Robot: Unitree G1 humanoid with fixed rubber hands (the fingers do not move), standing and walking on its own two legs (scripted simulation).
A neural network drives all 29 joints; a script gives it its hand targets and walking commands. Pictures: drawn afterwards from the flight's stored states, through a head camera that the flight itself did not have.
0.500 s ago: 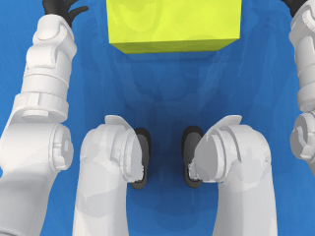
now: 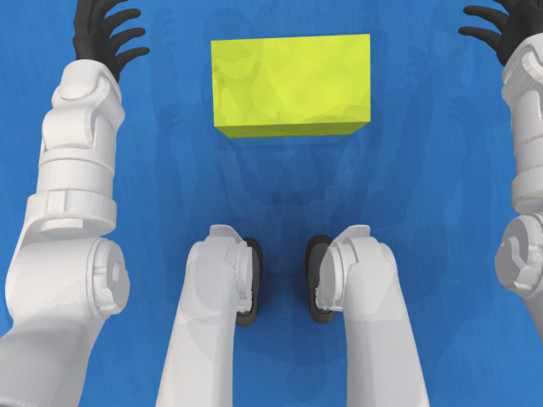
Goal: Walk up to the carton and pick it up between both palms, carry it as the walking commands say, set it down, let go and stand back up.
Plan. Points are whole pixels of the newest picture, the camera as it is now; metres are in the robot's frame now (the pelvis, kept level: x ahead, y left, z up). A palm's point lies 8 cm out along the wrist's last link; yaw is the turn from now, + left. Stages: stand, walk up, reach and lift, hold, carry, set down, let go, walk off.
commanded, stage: set down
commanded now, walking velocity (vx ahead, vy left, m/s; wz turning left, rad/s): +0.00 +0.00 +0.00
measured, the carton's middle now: (289, 93) +0.55 -0.01 -0.40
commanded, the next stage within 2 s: let go in 0.68 s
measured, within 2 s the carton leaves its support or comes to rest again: neither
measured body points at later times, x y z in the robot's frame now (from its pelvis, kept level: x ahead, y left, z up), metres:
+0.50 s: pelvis +0.03 +0.00 +0.15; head +0.33 -0.01 +0.48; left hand +0.53 +0.23 +0.04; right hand +0.55 -0.26 +0.05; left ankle +0.10 +0.10 -0.45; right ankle +0.11 -0.09 -0.45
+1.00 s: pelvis +0.07 +0.00 +0.22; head +0.33 -0.01 +0.59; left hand +0.46 +0.23 +0.10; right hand +0.47 -0.26 +0.10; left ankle +0.10 +0.10 -0.45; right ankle +0.11 -0.09 -0.45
